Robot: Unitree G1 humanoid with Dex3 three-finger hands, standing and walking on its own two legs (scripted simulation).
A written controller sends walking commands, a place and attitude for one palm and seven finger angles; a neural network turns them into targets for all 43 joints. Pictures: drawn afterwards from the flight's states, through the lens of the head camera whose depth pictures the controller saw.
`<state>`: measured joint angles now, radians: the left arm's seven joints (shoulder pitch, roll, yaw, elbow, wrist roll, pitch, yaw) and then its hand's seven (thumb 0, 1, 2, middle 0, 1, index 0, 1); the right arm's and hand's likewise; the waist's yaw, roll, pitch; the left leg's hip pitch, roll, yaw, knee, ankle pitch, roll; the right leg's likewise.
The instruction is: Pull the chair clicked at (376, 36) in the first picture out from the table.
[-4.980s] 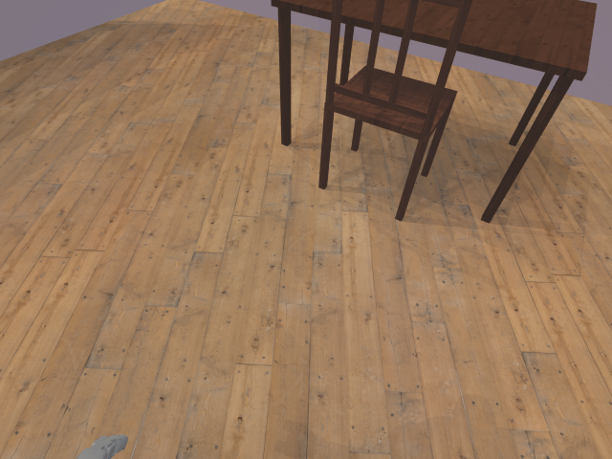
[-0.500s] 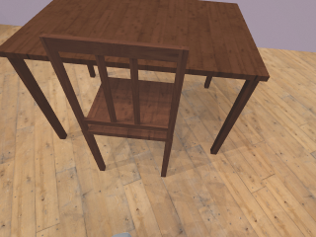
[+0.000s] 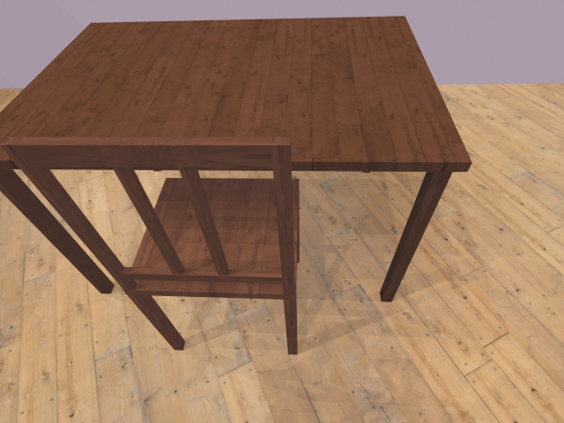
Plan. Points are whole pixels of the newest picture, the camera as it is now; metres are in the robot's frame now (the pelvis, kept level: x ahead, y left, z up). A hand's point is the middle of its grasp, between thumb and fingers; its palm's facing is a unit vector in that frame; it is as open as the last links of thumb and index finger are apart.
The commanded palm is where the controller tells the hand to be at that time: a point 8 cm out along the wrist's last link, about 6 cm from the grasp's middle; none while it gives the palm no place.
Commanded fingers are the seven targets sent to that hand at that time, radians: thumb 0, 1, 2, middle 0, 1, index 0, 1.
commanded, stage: come to a stop and stand still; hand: left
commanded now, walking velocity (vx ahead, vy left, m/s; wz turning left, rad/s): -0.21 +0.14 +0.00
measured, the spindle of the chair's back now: (155, 227) +0.47 +0.28 -0.05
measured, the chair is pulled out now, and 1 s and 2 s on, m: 0.00 0.00 0.00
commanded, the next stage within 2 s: look again from close up in 1.02 s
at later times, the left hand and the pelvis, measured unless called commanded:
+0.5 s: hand out of the picture -0.02 +0.25 -0.17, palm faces +0.06 -0.98 -0.21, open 7.4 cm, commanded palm none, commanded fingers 0.00 0.90 0.90 -0.20 -0.30 -0.20 -0.30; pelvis -0.03 +0.06 +0.01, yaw +0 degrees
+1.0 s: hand out of the picture -0.07 +0.19 -0.17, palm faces +0.02 -0.99 -0.16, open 7.4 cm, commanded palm none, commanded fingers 0.00 0.90 0.90 -0.20 -0.30 -0.20 -0.30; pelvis -0.05 +0.04 +0.01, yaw +0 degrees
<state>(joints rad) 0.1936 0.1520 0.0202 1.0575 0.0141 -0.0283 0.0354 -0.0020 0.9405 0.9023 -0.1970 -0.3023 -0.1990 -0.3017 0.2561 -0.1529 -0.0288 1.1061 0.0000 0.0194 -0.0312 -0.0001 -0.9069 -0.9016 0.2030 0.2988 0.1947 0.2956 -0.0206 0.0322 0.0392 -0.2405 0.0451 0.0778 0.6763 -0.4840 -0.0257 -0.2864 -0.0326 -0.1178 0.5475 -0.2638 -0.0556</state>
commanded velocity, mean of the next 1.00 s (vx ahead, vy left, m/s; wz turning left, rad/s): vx -0.01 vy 0.01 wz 0.00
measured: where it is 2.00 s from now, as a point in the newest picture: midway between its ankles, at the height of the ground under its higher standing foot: outside the picture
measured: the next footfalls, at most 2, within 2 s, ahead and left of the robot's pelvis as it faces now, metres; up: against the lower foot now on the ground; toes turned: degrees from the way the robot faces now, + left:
left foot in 0.28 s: +0.02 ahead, +0.16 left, +0.00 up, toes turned +4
right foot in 0.58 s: -0.05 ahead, -0.06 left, +0.00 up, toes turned -2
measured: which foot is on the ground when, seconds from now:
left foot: up 0.00-0.26, down 0.28-1.00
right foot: down 0.00-0.30, up 0.32-0.56, down 0.58-1.00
